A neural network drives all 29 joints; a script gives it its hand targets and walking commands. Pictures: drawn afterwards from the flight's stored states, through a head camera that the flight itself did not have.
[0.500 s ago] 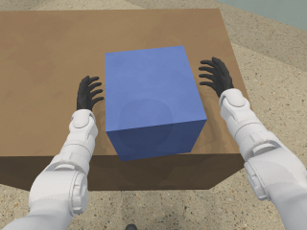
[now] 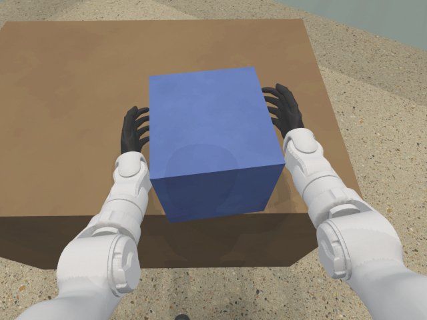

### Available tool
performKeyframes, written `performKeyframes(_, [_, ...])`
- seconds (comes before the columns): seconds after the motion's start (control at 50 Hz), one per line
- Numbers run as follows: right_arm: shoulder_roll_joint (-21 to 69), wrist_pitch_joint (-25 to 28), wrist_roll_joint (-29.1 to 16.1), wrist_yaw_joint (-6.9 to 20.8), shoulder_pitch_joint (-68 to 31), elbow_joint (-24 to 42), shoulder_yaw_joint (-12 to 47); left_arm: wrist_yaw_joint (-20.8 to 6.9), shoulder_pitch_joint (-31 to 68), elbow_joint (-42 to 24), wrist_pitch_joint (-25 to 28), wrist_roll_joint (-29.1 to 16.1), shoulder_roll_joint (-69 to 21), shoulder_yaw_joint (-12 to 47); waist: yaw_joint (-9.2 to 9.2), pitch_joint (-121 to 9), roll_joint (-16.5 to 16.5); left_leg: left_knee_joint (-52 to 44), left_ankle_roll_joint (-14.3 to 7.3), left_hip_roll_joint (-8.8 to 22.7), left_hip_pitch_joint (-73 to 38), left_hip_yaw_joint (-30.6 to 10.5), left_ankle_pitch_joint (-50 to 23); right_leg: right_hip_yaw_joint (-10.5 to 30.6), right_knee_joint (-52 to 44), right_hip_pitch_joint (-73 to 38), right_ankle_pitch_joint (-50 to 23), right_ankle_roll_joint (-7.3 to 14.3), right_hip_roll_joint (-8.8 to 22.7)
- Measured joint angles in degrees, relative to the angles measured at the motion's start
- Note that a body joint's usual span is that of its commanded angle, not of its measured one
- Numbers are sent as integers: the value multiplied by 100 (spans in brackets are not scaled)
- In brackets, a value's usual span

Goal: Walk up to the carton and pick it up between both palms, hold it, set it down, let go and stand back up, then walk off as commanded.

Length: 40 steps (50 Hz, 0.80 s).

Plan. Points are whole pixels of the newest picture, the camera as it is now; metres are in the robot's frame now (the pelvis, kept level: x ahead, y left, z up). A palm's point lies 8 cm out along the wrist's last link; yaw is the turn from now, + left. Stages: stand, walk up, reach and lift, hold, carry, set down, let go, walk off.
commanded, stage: reach and lift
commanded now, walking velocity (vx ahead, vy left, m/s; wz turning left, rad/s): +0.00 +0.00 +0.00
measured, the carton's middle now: (210, 147) +0.45 +0.03 +0.02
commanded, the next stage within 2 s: none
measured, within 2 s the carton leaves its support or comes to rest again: leaves its support in 1.22 s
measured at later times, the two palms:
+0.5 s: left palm (131, 153) +0.41 +0.18 +0.05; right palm (289, 130) +0.45 -0.11 +0.07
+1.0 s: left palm (130, 154) +0.41 +0.18 +0.05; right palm (288, 132) +0.45 -0.11 +0.07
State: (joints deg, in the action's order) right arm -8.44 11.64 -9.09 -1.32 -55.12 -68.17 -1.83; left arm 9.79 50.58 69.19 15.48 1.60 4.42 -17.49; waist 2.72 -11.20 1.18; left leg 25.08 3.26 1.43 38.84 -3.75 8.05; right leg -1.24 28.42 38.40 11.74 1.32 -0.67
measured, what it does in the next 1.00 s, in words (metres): stands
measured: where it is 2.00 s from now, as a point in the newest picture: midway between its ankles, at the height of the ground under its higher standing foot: outside the picture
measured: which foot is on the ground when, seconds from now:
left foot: down 0.00-1.00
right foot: down 0.00-1.00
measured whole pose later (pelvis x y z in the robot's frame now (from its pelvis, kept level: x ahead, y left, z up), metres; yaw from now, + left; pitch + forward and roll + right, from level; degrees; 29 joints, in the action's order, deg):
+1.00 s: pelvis +0.00 +0.00 +0.01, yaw +0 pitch +13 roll +1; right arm -0.4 14.0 18.2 -0.4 -53.4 -67.1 -28.0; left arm 8.5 47.3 63.1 13.3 16.3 0.0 -30.7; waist 2.7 -4.3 1.2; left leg 25.1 3.3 1.5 28.9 -3.7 9.5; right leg -1.2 28.4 28.5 13.2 1.3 -0.7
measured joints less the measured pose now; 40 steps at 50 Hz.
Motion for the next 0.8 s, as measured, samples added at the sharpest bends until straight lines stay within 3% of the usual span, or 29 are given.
performKeyframes(0.16, [185, -32, 562, -3, 1, 1, -669, -8, 45, 0, -33, 302, -64, -275, 0, 140, 0, 0, 0, 0, -171, 0, 5, 0, 0, -172, 8, 0, 0])
performKeyframes(0.28, [516, 78, 1732, 1, 3, 10, -1827, -82, 9, -100, -32, 942, -223, -933, 0, 434, 0, 1, 0, 1, -525, 2, 61, 0, 0, -526, 62, 0, 0])
performKeyframes(0.4, [663, 198, 2483, 69, 54, 30, -2362, -113, -149, -314, -52, 1240, -338, -1198, 0, 621, 0, 0, 0, 2, -827, 4, 122, 0, 0, -830, 124, 0, 0])
performKeyframes(0.8, [798, 238, 2728, 89, 165, 97, -2626, -124, -313, -574, -198, 1472, -434, -1324, 0, 690, 0, -1, 0, 3, -989, 8, 147, 0, -1, -991, 146, 0, 0])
